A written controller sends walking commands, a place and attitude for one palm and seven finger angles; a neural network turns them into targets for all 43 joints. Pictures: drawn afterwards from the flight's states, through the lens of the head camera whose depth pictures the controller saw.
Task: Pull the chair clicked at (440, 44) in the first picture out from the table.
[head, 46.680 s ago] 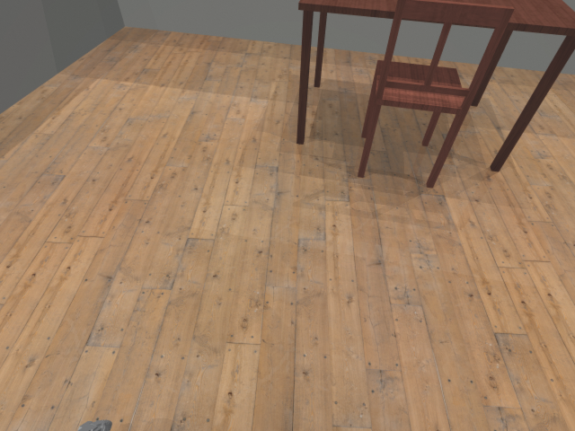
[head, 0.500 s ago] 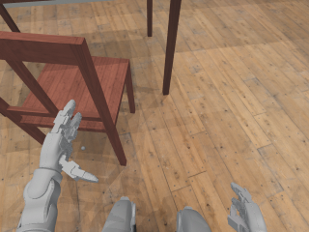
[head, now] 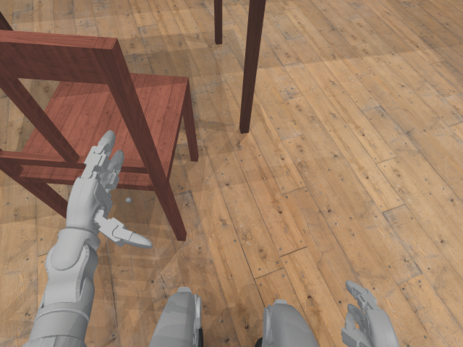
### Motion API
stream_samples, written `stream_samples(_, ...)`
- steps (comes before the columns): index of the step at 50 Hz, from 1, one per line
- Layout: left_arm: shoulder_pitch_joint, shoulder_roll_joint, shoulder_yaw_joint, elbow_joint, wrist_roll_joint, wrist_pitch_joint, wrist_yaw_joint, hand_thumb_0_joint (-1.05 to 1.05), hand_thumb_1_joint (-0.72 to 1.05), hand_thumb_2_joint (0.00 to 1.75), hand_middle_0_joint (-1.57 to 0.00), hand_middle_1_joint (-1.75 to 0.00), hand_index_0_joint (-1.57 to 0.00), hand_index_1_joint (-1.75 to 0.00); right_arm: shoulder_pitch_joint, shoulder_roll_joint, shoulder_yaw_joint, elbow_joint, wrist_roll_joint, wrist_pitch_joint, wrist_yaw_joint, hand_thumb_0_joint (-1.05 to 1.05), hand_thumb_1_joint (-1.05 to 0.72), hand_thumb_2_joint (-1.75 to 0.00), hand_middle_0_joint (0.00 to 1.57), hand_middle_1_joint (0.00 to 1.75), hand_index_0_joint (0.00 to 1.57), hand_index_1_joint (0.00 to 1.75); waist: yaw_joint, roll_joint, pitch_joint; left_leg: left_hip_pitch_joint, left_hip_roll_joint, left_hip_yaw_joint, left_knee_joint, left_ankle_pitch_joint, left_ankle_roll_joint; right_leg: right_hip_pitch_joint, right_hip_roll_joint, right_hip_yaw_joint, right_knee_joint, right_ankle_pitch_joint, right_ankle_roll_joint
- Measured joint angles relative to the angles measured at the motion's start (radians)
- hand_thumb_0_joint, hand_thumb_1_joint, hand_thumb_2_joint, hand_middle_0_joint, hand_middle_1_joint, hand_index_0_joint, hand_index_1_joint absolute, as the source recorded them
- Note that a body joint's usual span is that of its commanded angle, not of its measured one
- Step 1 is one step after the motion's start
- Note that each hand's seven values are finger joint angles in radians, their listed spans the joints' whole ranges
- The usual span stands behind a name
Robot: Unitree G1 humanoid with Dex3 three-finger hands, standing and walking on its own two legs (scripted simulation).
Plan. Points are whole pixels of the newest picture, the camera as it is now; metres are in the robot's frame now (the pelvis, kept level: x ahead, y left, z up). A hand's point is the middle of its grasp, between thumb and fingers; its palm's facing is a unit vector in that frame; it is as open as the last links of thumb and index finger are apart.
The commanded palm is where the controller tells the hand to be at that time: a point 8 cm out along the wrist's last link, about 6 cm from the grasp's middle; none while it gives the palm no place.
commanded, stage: aim the fingers beside a spindle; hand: left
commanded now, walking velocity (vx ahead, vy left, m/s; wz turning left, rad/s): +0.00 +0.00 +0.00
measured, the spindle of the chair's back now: (43, 123) +0.50 +0.39 +0.03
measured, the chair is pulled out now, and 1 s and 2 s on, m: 0.22 0.22 0.22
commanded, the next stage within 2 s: push the fingers through the gap in 0.62 s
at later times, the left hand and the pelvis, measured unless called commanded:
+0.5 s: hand (131, 204) +0.34 +0.18 +0.03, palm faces -0.02 -1.00 -0.03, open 17.0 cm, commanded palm +0.32 +0.24 +0.04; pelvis +0.00 +0.00 +0.00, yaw +0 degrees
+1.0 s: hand (136, 187) +0.37 +0.18 +0.03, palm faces -0.03 -1.00 -0.04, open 17.0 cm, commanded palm +0.35 +0.23 +0.04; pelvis +0.00 +0.00 +0.00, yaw +0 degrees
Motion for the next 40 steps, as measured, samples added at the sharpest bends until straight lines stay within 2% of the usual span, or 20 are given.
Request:
stream_samples(9, -0.017, -0.003, 0.009, 0.031, 0.008, -0.003, 0.009, -0.02, -0.5, 0.3, -0.06, -0.08, -0.06, -0.08, 0.013, 0.0, -0.002, -0.001, 0.001, 0.03, 0.008, 0.01, -0.91, -0.89, 0.2, 0.3, 0.2, 0.3, -0.008, 0.001, -0.004, -0.004, 0.003, 0.009, -0.003, 0.0, -0.001, -0.012, 0.003, 0.01, 0.004, 0.0, -0.001)
stream_samples(13, 0.011, -0.001, 0.024, 0.012, -0.003, -0.012, 0.007, -0.02, -0.5, 0.3, -0.06, -0.08, -0.06, -0.08, 0.018, 0.001, -0.006, -0.003, 0.003, 0.04, 0.009, 0.01, -0.91, -0.89, 0.2, 0.3, 0.2, 0.3, -0.009, -0.001, -0.005, 0.005, 0.005, 0.011, -0.007, -0.001, -0.002, -0.006, 0.005, 0.012, 0.001, 0.0, -0.002)
stream_samples(19, 0.043, -0.002, 0.003, -0.005, -0.009, -0.029, -0.001, -0.02, -0.5, 0.3, -0.06, -0.08, -0.06, -0.08, 0.016, -0.006, -0.008, -0.002, 0.007, 0.04, 0.006, 0.01, -0.91, -0.89, 0.2, 0.3, 0.2, 0.3, -0.001, 0.002, -0.004, 0.018, 0.001, 0.005, -0.015, 0.001, -0.004, 0.011, 0.003, 0.006, -0.007, -0.001, -0.004)
stream_samples(26, 0.014, -0.008, -0.001, 0.025, 0.002, -0.032, 0.0, -0.02, -0.5, 0.3, -0.06, -0.08, -0.06, -0.08, -0.008, -0.008, -0.007, -0.003, 0.005, 0.038, -0.002, 0.01, -0.91, -0.89, 0.2, 0.3, 0.2, 0.3, 0.002, -0.004, -0.003, 0.007, 0.0, 0.0, -0.004, 0.0, -0.006, 0.002, 0.002, 0.002, 0.004, -0.005, -0.006)
stream_samples(40, 0.005, -0.004, 0.002, 0.032, -0.001, -0.011, -0.005, -0.02, -0.5, 0.3, -0.06, -0.08, -0.06, -0.08, -0.005, -0.003, -0.001, -0.012, 0.007, 0.047, 0.001, 0.01, -0.91, -0.89, 0.2, 0.3, 0.2, 0.3, 0.001, 0.0, -0.006, 0.011, 0.0, 0.001, -0.01, -0.001, -0.005, 0.007, 0.003, 0.003, -0.003, -0.004, -0.004)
